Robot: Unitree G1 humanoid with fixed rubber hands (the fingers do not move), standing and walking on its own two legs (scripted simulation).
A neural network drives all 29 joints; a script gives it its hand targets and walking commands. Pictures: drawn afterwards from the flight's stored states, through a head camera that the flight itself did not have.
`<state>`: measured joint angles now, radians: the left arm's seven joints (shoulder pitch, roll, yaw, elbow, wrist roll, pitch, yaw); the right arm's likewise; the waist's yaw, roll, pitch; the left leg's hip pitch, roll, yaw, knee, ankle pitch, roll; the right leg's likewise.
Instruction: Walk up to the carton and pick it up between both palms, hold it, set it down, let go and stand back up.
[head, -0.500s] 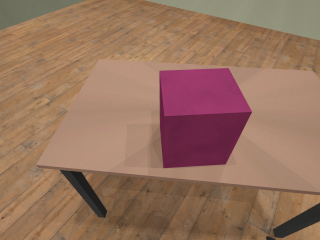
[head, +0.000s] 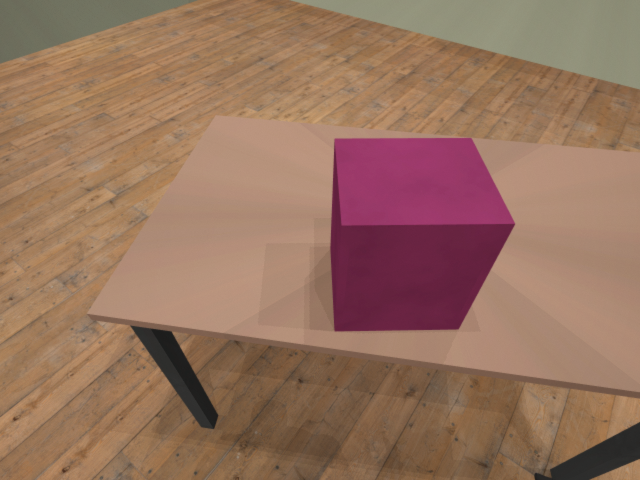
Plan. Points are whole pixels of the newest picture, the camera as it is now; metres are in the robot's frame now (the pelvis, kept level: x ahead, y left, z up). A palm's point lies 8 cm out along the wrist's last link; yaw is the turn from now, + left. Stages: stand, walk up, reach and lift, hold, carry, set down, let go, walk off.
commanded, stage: stand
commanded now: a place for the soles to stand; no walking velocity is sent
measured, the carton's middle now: (399, 239) +0.46 -0.08 +0.04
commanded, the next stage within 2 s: reach and lift in 0.14 s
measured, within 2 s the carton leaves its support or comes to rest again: neither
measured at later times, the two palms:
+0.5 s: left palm (177, 424) +0.22 +0.22 -0.07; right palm out of the picture +0.14 -0.27 -0.06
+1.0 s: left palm (181, 415) +0.21 +0.21 -0.03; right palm (568, 450) +0.19 -0.26 -0.03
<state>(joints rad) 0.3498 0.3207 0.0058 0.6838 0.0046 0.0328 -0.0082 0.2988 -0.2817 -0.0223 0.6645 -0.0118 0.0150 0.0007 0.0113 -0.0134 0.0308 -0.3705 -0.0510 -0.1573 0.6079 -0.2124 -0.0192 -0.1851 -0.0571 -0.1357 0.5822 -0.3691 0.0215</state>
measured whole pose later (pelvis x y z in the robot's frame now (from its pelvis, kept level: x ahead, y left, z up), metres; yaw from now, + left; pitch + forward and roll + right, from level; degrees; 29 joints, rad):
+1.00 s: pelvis +0.03 -0.02 +0.02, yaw -7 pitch -2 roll +0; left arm 0.30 0.20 0.06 0.34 -0.02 0.04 0.03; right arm 0.17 -0.23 0.03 0.69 0.09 -0.28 0.05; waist 0.05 -0.04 -0.01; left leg -0.13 0.05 0.02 0.31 -0.14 -0.04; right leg 0.01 -0.01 -0.02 0.28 -0.24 0.00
